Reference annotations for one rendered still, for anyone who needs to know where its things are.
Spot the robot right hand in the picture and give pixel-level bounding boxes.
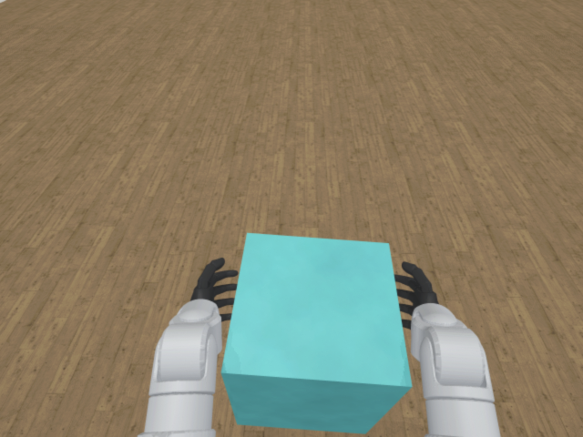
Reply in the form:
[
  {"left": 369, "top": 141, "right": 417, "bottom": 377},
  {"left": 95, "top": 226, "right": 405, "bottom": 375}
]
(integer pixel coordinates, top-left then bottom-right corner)
[{"left": 394, "top": 261, "right": 439, "bottom": 330}]

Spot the robot left hand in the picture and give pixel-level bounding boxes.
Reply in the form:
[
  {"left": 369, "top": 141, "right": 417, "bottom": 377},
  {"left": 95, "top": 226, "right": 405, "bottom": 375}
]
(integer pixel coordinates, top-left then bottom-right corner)
[{"left": 190, "top": 258, "right": 238, "bottom": 322}]

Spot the carton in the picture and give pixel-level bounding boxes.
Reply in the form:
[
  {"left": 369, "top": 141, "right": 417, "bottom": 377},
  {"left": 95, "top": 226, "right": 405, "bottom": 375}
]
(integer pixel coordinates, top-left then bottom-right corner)
[{"left": 221, "top": 233, "right": 413, "bottom": 434}]

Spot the robot left forearm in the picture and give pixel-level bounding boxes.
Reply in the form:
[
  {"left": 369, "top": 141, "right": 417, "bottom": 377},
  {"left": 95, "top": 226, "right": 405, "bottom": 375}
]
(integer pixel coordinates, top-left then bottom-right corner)
[{"left": 138, "top": 299, "right": 222, "bottom": 437}]

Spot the robot right forearm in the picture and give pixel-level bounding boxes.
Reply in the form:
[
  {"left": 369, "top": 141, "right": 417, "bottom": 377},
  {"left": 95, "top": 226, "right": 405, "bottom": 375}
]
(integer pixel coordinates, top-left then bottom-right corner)
[{"left": 411, "top": 303, "right": 501, "bottom": 437}]

